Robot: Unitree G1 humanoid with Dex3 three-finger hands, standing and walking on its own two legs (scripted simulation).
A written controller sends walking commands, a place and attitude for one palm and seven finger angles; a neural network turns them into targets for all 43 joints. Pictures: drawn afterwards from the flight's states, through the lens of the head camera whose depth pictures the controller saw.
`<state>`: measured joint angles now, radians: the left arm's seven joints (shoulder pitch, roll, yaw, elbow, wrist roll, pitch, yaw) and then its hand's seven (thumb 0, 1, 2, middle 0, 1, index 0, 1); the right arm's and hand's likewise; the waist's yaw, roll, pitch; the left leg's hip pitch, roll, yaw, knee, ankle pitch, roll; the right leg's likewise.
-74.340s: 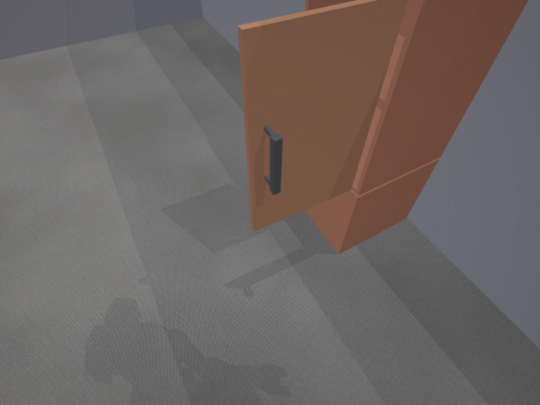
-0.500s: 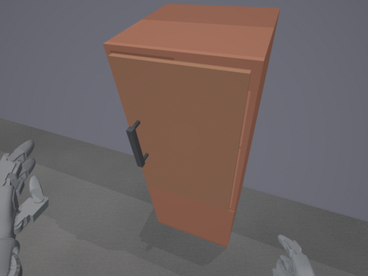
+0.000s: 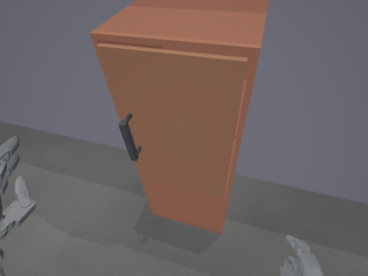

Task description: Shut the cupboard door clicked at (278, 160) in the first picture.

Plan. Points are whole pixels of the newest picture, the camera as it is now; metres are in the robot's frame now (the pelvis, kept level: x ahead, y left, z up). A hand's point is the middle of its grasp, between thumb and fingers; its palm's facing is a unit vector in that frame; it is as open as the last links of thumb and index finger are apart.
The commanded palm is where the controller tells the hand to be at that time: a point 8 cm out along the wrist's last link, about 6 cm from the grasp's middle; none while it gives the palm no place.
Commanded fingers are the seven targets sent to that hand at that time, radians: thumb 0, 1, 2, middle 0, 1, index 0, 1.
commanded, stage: step back with the hand held close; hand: left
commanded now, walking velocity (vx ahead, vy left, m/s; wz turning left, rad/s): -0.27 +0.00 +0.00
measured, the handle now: (132, 138) +0.53 +0.22 -0.05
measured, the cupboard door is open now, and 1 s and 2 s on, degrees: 0 0 0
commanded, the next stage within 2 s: stop stepping back and stand still in 1.14 s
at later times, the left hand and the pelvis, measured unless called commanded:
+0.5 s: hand out of the picture +0.13 +0.28 +0.16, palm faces +0.48 -0.76 -0.44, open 7.4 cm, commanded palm +0.07 +0.31 +0.18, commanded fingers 0.00 0.90 0.90 -0.20 -0.30 -0.20 -0.30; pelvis -0.07 +0.01 -0.02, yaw +0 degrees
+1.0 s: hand out of the picture +0.08 +0.29 +0.17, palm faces +0.49 -0.74 -0.46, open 7.4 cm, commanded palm +0.02 +0.31 +0.18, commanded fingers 0.00 0.90 0.90 -0.20 -0.30 -0.20 -0.30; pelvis -0.11 +0.00 -0.01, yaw +1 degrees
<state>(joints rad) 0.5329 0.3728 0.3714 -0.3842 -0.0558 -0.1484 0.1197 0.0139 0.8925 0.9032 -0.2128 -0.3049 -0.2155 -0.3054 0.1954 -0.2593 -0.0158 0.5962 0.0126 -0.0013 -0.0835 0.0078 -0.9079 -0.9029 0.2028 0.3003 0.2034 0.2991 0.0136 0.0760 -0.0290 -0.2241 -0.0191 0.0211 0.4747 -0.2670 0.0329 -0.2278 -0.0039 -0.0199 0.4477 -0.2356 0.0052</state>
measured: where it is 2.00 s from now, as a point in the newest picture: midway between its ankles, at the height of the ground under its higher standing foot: outside the picture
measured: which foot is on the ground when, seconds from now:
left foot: down 0.00-1.00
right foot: down 0.00-0.80, up 0.82-0.92, down 0.94-1.00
